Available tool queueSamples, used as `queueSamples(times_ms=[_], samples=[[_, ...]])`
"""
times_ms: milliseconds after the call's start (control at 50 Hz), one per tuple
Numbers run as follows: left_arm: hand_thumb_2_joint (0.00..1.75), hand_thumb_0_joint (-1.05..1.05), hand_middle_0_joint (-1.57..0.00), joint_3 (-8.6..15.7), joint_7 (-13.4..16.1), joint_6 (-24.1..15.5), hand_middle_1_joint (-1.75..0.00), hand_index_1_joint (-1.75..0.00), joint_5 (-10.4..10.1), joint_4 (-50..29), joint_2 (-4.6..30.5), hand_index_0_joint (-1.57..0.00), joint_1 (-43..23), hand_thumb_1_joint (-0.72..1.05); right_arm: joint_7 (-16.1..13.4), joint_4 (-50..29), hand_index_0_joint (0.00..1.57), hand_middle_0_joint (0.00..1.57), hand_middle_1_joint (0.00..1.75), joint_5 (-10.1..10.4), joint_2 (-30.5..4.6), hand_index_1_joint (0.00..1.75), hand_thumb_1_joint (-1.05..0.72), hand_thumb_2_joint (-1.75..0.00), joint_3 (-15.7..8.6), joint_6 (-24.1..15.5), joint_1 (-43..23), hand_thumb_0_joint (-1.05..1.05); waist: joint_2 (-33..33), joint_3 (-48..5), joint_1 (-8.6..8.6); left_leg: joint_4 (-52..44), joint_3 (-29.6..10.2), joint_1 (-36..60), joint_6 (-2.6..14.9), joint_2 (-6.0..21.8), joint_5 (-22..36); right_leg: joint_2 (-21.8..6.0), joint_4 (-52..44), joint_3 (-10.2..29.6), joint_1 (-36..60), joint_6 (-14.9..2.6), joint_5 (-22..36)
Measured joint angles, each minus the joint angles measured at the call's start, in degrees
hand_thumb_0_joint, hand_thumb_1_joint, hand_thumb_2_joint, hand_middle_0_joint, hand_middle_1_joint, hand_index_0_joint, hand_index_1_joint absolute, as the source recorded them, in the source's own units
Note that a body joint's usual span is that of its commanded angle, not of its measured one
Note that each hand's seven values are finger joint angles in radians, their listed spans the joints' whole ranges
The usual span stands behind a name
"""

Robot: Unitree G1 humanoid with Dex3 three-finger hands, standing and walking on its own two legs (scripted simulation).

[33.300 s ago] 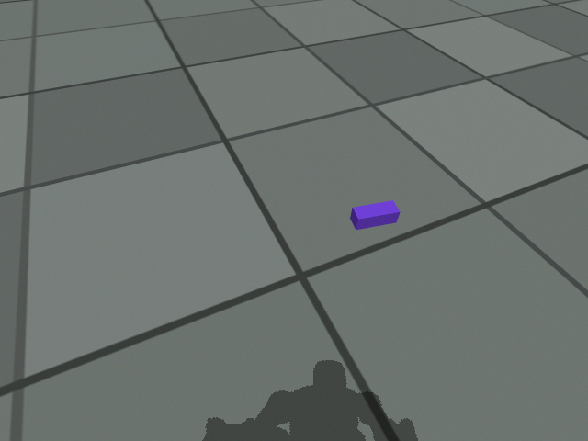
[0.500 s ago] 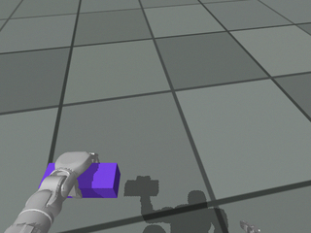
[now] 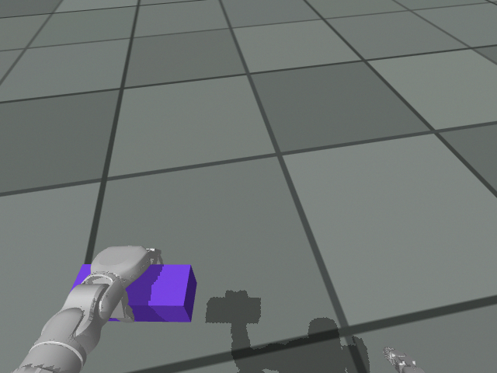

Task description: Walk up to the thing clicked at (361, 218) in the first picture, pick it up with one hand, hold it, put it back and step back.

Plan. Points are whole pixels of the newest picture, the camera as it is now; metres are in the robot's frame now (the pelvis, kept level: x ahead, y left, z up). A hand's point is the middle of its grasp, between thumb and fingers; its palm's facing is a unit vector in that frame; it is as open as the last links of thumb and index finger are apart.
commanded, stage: hold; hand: left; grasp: from above
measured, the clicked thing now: (136, 292) +0.30 +0.22 -0.07
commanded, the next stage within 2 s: crouch in 0.92 s
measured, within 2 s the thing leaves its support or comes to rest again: neither
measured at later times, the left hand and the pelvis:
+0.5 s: hand (128, 292) +0.28 +0.21 -0.02, palm faces -0.46 -0.03 -0.89, open 10.5 cm; pelvis -0.01 +0.00 +0.01, yaw +0 degrees
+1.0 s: hand (126, 286) +0.29 +0.22 -0.03, palm faces -0.48 -0.03 -0.88, open 10.6 cm; pelvis +0.01 +0.00 +0.01, yaw +0 degrees
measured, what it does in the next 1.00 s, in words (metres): stands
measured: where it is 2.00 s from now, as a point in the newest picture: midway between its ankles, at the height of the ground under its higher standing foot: outside the picture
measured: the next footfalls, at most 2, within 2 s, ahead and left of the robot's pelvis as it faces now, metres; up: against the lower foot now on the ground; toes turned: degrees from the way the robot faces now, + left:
none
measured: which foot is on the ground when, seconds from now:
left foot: down 0.00-1.00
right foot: down 0.00-1.00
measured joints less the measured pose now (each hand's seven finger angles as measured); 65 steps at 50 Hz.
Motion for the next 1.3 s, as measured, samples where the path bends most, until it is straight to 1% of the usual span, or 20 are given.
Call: queueSamples(times_ms=[500,660,780,980,1080,1160,1240,1300], samples=[[0.56,0.0,-0.61,-0.25,-1.45,-0.26,-0.67,-0.62,-1.21,-2.5,0.28,-0.63,0.67,-0.07,-0.74,-0.3,0.2,0.2,0.3,0.23,-0.12,0.3,-0.91,-0.9,0.81,-0.57,-1.62,0.01,0.26,2.22,0.5,-4.78,0.23,4.47,-0.25,-0.03,2.9,0.03,-3.93,0.16,4.01,-0.28,2.49],[0.56,0.0,-0.61,-0.46,-1.45,-0.49,-0.67,-0.62,-1.11,-2.27,0.23,-0.63,0.73,-0.07,-0.93,-0.05,0.2,0.2,0.3,0.29,0.2,0.3,-0.91,-0.9,0.99,-0.35,-2.08,0.01,0.17,2.53,0.62,-5.87,0.18,5.39,-0.21,-0.07,3.17,-0.02,-4.99,0.08,4.95,-0.24,2.71],[0.57,0.0,-0.61,-0.2,-0.82,-0.53,-0.68,-0.62,-0.77,-1.7,0.07,-0.63,0.45,-0.08,-0.92,0.14,0.2,0.2,0.3,0.29,0.35,0.3,-0.91,-0.9,1.0,0.11,-2.19,0.01,-0.03,2.64,0.61,-6.55,0.16,5.96,-0.16,-0.13,3.23,-0.08,-5.73,0.04,5.57,-0.2,2.78],[0.58,0.0,-0.6,-0.12,-0.8,-0.71,-0.68,-0.63,-0.41,-0.79,0.47,-0.63,-0.03,-0.08,-0.76,0.28,0.2,0.2,0.3,0.29,0.45,0.3,-0.91,-0.9,0.58,0.65,-1.74,0.01,-0.17,2.81,0.59,-7.24,0.14,6.34,-0.07,-0.18,3.05,-0.15,-6.63,-0.01,6.07,-0.1,2.7],[0.57,0.0,-0.6,-0.31,-0.31,-1.03,-0.69,-0.64,-0.13,0.29,0.43,-0.63,-0.63,-0.08,-0.76,0.65,0.2,0.2,0.3,0.31,0.41,0.3,-0.91,-0.9,0.38,0.92,-1.42,0.01,-0.22,2.58,0.58,-7.28,0.02,6.32,-0.02,-0.23,2.82,-0.2,-6.8,-0.14,6.17,-0.04,2.49],[0.58,0.0,-0.59,0.16,0.86,-1.16,-0.7,-0.66,0.16,1.46,0.0,-0.62,-0.81,-0.08,-0.58,0.66,0.2,0.2,0.3,0.3,0.43,0.3,-0.91,-0.9,0.27,1.23,-1.28,0.01,-0.36,2.33,0.29,-7.11,-0.05,6.02,0.03,-0.27,2.6,-0.25,-6.73,-0.21,5.95,0.02,2.29],[0.6,0.0,-0.58,0.59,3.03,-2.0,-0.72,-0.67,1.32,3.26,-0.39,-0.61,-0.79,-0.09,-0.24,0.33,0.21,0.2,0.3,0.07,0.52,0.3,-0.9,-0.9,0.12,1.61,-1.34,0.01,-0.78,2.09,-0.2,-5.89,-0.17,4.43,0.05,-0.34,2.07,-0.32,-5.55,-0.28,4.43,0.05,1.75],[0.62,0.0,-0.58,0.83,5.81,-2.95,-0.72,-0.68,2.84,5.85,-0.85,-0.61,-1.47,-0.1,0.19,0.22,0.21,0.2,0.3,-0.42,0.55,0.3,-0.9,-0.9,-0.08,1.87,-1.44,0.01,-1.25,1.77,-0.47,-3.57,-0.41,1.64,0.04,-0.36,1.23,-0.34,-3.44,-0.44,1.82,0.05,0.95]])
